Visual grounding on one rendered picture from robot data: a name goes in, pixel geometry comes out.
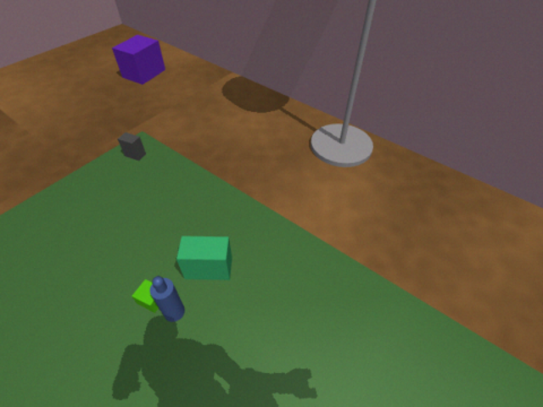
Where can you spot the floor lamp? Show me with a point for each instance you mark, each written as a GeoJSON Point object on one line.
{"type": "Point", "coordinates": [344, 145]}

